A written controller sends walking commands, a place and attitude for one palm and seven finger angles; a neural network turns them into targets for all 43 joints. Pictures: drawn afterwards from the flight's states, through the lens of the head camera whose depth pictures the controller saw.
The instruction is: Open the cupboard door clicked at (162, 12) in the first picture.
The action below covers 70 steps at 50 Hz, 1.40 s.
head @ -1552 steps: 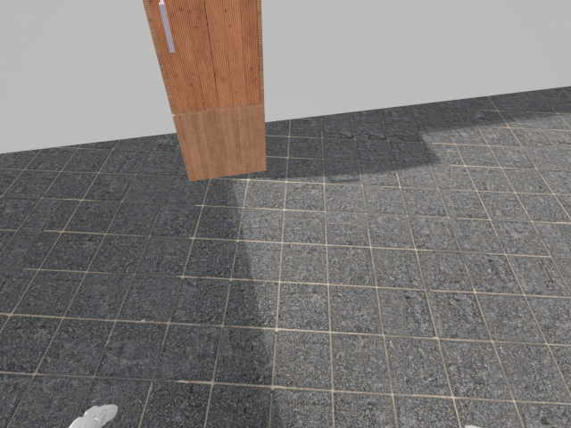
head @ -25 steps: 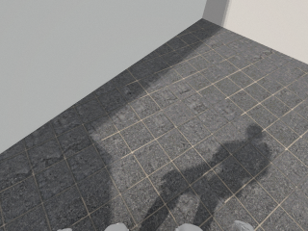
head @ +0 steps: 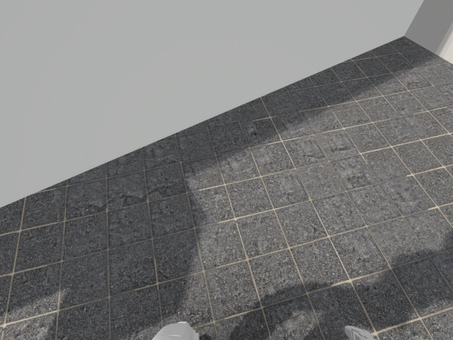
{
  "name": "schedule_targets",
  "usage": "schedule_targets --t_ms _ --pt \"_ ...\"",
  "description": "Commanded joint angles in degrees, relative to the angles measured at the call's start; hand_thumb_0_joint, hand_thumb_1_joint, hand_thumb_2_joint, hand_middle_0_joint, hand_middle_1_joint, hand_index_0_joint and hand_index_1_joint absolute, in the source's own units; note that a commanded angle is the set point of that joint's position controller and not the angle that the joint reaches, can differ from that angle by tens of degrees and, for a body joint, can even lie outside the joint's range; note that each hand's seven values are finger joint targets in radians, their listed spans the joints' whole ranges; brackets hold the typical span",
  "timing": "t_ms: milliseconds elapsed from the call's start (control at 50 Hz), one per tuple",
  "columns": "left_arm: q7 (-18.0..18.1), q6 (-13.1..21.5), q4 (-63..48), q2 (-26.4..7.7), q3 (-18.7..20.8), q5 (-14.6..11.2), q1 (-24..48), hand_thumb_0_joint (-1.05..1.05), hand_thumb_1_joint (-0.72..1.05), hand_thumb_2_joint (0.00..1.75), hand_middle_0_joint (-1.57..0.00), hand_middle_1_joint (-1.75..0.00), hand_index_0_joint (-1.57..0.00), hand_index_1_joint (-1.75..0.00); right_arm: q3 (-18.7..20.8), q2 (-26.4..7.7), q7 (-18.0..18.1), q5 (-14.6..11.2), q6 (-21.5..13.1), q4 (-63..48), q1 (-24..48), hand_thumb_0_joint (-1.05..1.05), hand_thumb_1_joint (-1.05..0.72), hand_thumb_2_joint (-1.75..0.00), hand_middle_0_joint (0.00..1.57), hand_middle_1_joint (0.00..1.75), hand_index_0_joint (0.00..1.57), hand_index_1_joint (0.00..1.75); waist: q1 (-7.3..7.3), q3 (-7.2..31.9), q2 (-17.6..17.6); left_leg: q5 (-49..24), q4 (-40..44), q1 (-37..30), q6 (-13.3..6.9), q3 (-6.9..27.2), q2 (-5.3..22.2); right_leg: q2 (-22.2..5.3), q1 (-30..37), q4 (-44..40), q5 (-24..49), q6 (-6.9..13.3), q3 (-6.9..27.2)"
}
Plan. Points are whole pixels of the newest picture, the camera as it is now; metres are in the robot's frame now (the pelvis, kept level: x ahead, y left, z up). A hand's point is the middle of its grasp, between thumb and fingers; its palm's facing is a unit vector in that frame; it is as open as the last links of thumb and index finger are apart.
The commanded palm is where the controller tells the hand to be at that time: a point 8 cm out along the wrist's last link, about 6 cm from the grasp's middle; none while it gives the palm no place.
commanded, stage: turn to face it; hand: left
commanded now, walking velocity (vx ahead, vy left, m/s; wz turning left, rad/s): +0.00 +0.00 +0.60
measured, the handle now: out of the picture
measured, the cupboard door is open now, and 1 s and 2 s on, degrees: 48 48 48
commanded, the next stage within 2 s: none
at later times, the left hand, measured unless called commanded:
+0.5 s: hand out of the picture +0.05 +0.18 -0.15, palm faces +0.28 -0.91 -0.31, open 7.4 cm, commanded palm none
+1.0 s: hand out of the picture +0.00 +0.17 -0.16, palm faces +0.58 -0.76 -0.30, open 7.4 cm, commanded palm none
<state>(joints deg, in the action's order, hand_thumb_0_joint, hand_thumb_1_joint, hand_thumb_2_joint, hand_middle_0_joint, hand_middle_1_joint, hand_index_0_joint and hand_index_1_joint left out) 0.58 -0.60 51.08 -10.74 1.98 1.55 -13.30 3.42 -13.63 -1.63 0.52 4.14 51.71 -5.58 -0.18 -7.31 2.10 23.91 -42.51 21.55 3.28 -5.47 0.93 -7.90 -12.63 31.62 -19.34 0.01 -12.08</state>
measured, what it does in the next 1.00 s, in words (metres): steps on the spot, turning left: left foot, then right foot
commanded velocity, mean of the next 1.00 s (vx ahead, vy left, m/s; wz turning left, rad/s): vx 0.00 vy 0.00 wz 0.60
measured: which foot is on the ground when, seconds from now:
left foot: up 0.00-0.04, down 0.06-0.38, up 0.40-0.68, down 0.70-1.00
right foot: down 0.00-0.06, up 0.08-0.36, down 0.38-0.70, up 0.72-1.00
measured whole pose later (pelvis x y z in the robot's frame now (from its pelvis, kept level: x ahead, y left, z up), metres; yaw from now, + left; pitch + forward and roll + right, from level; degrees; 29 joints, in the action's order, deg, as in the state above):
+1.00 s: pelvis +0.04 -0.08 -0.01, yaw +36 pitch +1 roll +0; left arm -0.2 -2.6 49.2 -15.0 3.8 0.8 -8.3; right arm 3.0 -13.5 -0.3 1.5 3.3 51.3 -8.9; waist 0.4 -5.4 -1.2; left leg 14.1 -33.1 20.2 1.9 5.8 -0.3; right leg -3.0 -19.8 40.1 -22.2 -3.6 -1.4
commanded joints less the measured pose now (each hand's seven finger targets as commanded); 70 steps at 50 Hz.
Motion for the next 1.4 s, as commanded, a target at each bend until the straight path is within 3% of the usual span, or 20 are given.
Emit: schedule_targets --t_ms 0,40,80,300,320,360,460,560,620,660,680,720,960,1000,1040,1080,1240,1280,1320,1380 --pt "0.7 0.8 -3.1 -13.0 4.3 -1.0 -0.3 0.0 0.9 0.9 -0.2 -0.3 -0.2 -0.3 1.6 -6.4 0.4 0.4 -2.5 -3.4 -5.0 0.0 -0.9 -0.9 0.2 0.3 0.2 0.3 2.67 13.5 2.5 -17.3 17.1 -14.8 -2.6 0.8 1.0 -10.4 2.1 8.7 33.2 0.4 3.7" --pt "0.5 0.0 -7.1 -7.6 2.4 -1.1 4.4 0.0 0.9 0.9 -0.2 -0.3 -0.2 -0.3 4.1 -15.7 1.3 0.7 -2.6 -2.1 -13.0 0.0 -0.9 -0.9 0.2 0.3 0.2 0.3 6.44 15.5 -19.1 -54.3 19.5 -26.6 -16.6 29.3 23.8 1.2 -21.7 31.6 -18.7 -5.3 6.0" --pt "0.7 -0.9 -7.3 -9.0 3.0 -0.6 7.6 0.0 0.9 0.9 -0.2 -0.3 -0.2 -0.3 3.5 -14.1 2.2 1.0 -2.7 -2.2 -10.6 0.0 -0.9 -0.9 0.2 0.3 0.2 0.3 5.3 12.3 -10.7 -39.2 20.8 -18.4 -17.1 26.0 20.8 0.6 -22.3 35.8 -14.0 -4.6 11.5" --pt "-0.2 -0.8 -4.1 -8.1 3.2 -0.9 1.0 0.0 0.9 0.9 -0.2 -0.3 -0.2 -0.3 3.6 -12.5 2.1 0.9 -2.0 -4.9 -0.6 0.0 -0.9 -0.9 0.2 0.3 0.2 0.3 -0.9 10.3 -11.3 -16.6 18.7 -1.5 -9.7 21.6 8.8 7.5 0.7 3.4 -0.2 -3.7 8.6" --pt "0.0 -0.3 -3.6 -9.6 3.7 -0.9 -1.7 0.0 0.9 0.9 -0.2 -0.3 -0.2 -0.3 3.6 -11.3 2.0 0.5 -1.9 -5.5 0.4 0.0 -0.9 -0.9 0.2 0.3 0.2 0.3 -2.44 10.7 -8.3 -12.9 14.9 3.2 -7.5 20.3 6.0 5.9 7.2 -5.2 3.7 -3.4 9.7" --pt "1.0 0.5 -4.2 -18.5 5.1 0.3 -3.6 0.0 0.9 0.9 -0.2 -0.3 -0.2 -0.3 2.7 -5.5 1.3 0.0 -2.1 -7.9 1.7 0.0 -0.9 -0.9 0.2 0.3 0.2 0.3 -4.58 9.9 18.0 11.1 -12.9 15.2 -0.8 6.8 -4.8 -19.9 9.0 -19.8 3.0 6.8 36.1" --pt "1.4 0.6 -6.2 -10.8 2.9 -0.2 4.9 0.0 0.9 0.9 -0.2 -0.3 -0.2 -0.3 2.2 -4.9 0.2 0.3 -1.0 -4.8 -0.9 0.0 -0.9 -0.9 0.2 0.3 0.2 0.3 0.91 7.0 13.2 3.6 -21.7 10.8 0.5 4.9 1.4 -10.3 3.9 -10.7 29.1 6.5 13.0" --pt "1.2 0.9 -3.4 -13.9 4.0 0.0 -3.0 0.0 0.9 0.9 -0.2 -0.3 -0.2 -0.3 0.7 -2.5 -0.2 -0.1 -2.0 -5.6 3.2 0.0 -0.9 -0.9 0.2 0.3 0.2 0.3 -3.02 10.3 9.5 2.0 -0.2 5.3 0.1 -0.9 -1.0 -11.4 13.8 -3.7 44.8 5.8 9.7" --pt "0.9 0.9 -3.2 -14.6 4.3 -0.5 -1.7 0.0 0.9 0.9 -0.2 -0.3 -0.2 -0.3 0.9 -3.8 0.1 0.0 -2.3 -4.8 -0.8 0.0 -0.9 -0.9 0.2 0.3 0.2 0.3 -0.53 11.8 9.3 -6.4 10.1 -3.4 -1.0 -1.9 -2.1 -10.8 10.2 1.2 42.2 3.0 6.7" --pt "0.4 0.5 -4.9 -12.1 3.9 -1.1 0.3 0.0 0.9 0.9 -0.2 -0.3 -0.2 -0.3 2.6 -10.3 0.5 0.7 -2.9 -3.4 -7.8 0.0 -0.9 -0.9 0.2 0.3 0.2 0.3 3.79 15.7 -4.4 -26.5 17.7 -20.8 -5.6 10.1 7.4 -6.7 -5.6 16.1 22.4 -2.3 2.5" --pt "0.2 0.2 -7.4 -7.8 2.5 -1.4 3.1 0.0 0.9 0.9 -0.2 -0.3 -0.2 -0.3 4.2 -16.1 1.0 0.9 -3.0 -2.7 -12.5 0.0 -0.9 -0.9 0.2 0.3 0.2 0.3 6.46 15.7 -20.2 -50.6 19.7 -26.2 -15.1 30.5 22.6 1.2 -20.5 29.5 -17.8 -5.9 3.1" --pt "0.6 -0.9 -8.8 -9.4 2.7 -0.9 6.4 0.0 0.9 0.9 -0.2 -0.3 -0.2 -0.3 3.8 -16.1 1.8 1.0 -2.6 -2.3 -12.0 0.0 -0.9 -0.9 0.2 0.3 0.2 0.3 5.35 13.1 -9.5 -37.8 20.7 -19.4 -18.3 27.2 23.0 0.3 -21.9 36.3 -15.4 -4.5 11.4" --pt "0.0 -0.6 -3.3 -9.5 3.6 -0.8 -2.9 0.0 0.9 0.9 -0.2 -0.3 -0.2 -0.3 3.5 -11.4 1.9 0.6 -1.8 -5.9 1.4 0.0 -0.9 -0.9 0.2 0.3 0.2 0.3 -2.73 9.9 -8.4 -9.1 16.0 4.4 -8.0 20.4 6.2 6.1 7.0 -3.5 2.7 -3.3 9.4" --pt "0.9 0.3 -4.2 -18.0 5.1 0.4 -4.2 0.0 0.9 0.9 -0.2 -0.3 -0.2 -0.3 2.6 -5.4 1.4 0.0 -1.9 -8.2 2.0 0.0 -0.9 -0.9 0.2 0.3 0.2 0.3 -4.6 8.4 18.2 9.8 -10.9 15.9 -0.9 6.7 -5.6 -18.9 8.4 -20.6 -2.9 6.5 36.6" --pt "1.3 0.3 -6.1 -14.0 3.9 -0.1 2.9 0.0 0.9 0.9 -0.2 -0.3 -0.2 -0.3 3.1 -6.8 0.7 0.4 -1.5 -7.2 -0.2 0.0 -0.9 -0.9 0.2 0.3 0.2 0.3 -0.17 7.1 8.8 6.5 -24.9 11.8 -1.8 10.1 -0.5 -17.3 -0.8 -18.7 1.1 9.0 27.6" --pt "1.3 0.5 -6.5 -11.4 3.1 -0.2 4.9 0.0 0.9 0.9 -0.2 -0.3 -0.2 -0.3 2.7 -6.2 0.4 0.5 -1.0 -4.9 -0.8 0.0 -0.9 -0.9 0.2 0.3 0.2 0.3 1.15 7.0 13.9 3.7 -26.2 12.0 -0.4 7.1 0.8 -11.3 2.3 -12.8 19.8 7.1 17.5" --pt "0.9 0.8 -3.2 -14.3 4.2 0.0 -2.4 0.0 0.9 0.9 -0.2 -0.3 -0.2 -0.3 0.9 -2.8 -0.2 -0.1 -2.1 -5.4 1.5 0.0 -0.9 -0.9 0.2 0.3 0.2 0.3 -1.97 10.8 9.1 -1.1 6.0 0.4 -0.4 -1.4 -1.7 -11.7 10.9 -2.3 37.1 4.5 8.3" --pt "0.6 0.5 -3.5 -14.3 4.4 -0.8 -0.6 0.0 0.9 0.9 -0.2 -0.3 -0.2 -0.3 1.4 -5.2 0.0 0.2 -2.5 -4.2 -3.4 0.0 -0.9 -0.9 0.2 0.3 0.2 0.3 1.1 12.0 5.9 -12.3 16.1 -10.0 -1.6 -0.1 -1.3 -10.7 4.4 4.7 32.2 0.9 5.3" --pt "0.1 0.0 -7.2 -7.8 2.7 -1.3 2.7 0.0 0.9 0.9 -0.2 -0.3 -0.2 -0.3 4.2 -16.0 1.0 0.9 -3.1 -2.8 -11.9 0.0 -0.9 -0.9 0.2 0.3 0.2 0.3 5.92 15.3 -20.6 -49.0 20.4 -25.6 -14.6 30.6 22.1 1.0 -20.7 27.9 -18.1 -6.1 3.2" --pt "0.7 -0.9 -7.1 -8.5 3.0 -0.7 7.4 0.0 0.9 0.9 -0.2 -0.3 -0.2 -0.3 3.4 -13.6 2.5 1.1 -3.2 -2.6 -9.6 0.0 -0.9 -0.9 0.2 0.3 0.2 0.3 4.43 12.9 -14.9 -41.3 19.4 -18.8 -16.1 25.3 17.6 0.6 -22.2 34.8 -13.0 -4.7 11.7"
